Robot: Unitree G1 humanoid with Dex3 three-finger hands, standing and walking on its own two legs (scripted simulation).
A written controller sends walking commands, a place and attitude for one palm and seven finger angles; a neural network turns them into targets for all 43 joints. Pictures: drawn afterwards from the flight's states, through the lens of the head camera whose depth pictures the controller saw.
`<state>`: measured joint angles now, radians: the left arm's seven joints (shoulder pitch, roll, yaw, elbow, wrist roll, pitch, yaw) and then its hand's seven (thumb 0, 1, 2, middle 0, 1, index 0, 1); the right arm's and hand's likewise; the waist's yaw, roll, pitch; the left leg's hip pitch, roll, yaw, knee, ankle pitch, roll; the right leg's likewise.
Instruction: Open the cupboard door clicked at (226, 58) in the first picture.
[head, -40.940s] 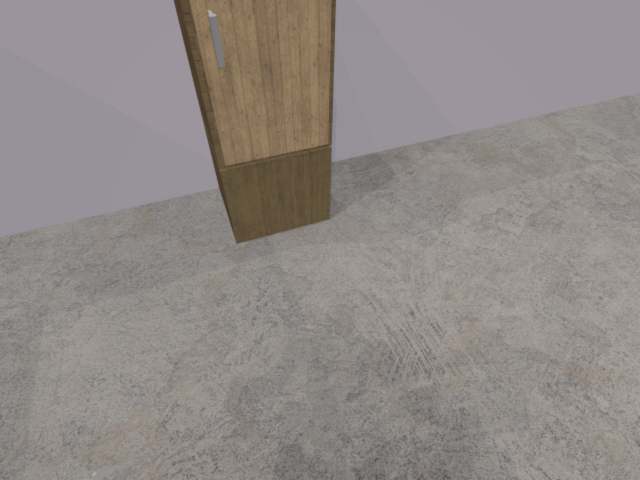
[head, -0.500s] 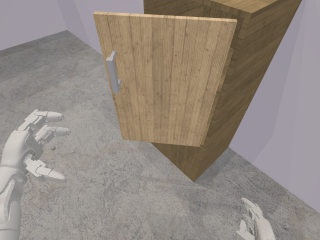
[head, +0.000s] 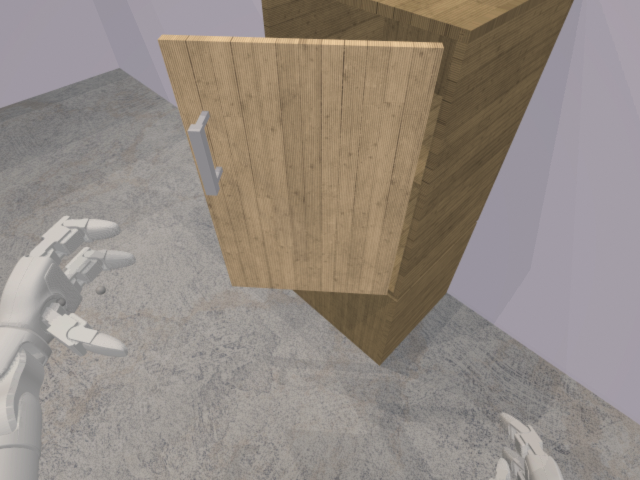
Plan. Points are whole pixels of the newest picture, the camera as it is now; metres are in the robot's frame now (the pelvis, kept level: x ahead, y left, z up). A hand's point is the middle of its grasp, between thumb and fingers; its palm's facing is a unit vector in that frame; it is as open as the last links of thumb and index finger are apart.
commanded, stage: raise the hand with hooked fingers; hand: left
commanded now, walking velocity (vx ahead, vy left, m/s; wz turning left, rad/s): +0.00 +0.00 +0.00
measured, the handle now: (208, 154) +0.57 +0.22 +0.09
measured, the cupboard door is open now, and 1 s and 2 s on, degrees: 41 41 41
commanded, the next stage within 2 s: move the hooked fingers beside the handle in 0.10 s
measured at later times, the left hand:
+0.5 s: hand (112, 261) +0.33 +0.27 +0.11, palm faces +0.02 -1.00 -0.03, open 14.0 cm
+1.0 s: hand (132, 220) +0.40 +0.28 +0.11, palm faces +0.00 -1.00 -0.01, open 14.0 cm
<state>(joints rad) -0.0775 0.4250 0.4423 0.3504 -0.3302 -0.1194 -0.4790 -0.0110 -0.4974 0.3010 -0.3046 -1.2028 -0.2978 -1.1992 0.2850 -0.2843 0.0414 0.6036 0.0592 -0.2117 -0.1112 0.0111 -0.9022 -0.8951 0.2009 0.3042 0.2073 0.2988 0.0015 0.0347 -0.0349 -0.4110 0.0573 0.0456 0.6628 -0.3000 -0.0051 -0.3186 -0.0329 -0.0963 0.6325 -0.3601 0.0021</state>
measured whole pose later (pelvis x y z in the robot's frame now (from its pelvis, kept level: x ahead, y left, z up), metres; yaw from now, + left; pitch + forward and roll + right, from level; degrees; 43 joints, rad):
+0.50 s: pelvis +0.00 -0.01 +0.00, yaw +0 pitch +4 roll -1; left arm -0.29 0.49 0.44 0.60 -0.31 -0.14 -0.52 -0.01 -0.50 0.30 -0.30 -1.20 -0.30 -1.20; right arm 0.27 -0.29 0.05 0.62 0.06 -0.18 -0.12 0.01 -0.90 -0.89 0.20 0.30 0.21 0.30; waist -0.01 0.03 -0.03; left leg -0.45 0.06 0.03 0.68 -0.30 -0.01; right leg -0.36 -0.03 -0.10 0.66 -0.37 -0.01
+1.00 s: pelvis +0.00 +0.01 -0.01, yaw -1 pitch +8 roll -2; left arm -0.56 0.56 0.45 0.90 -0.24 -0.21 -0.50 -0.01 -0.50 0.30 -0.30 -1.20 -0.30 -1.20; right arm 0.35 -0.30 0.04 0.64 0.05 -0.08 -0.09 0.01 -0.90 -0.89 0.20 0.30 0.21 0.30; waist -0.06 0.02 -0.05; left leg -0.55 0.06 0.05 0.72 -0.32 0.01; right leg -0.45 -0.03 -0.08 0.68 -0.37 0.01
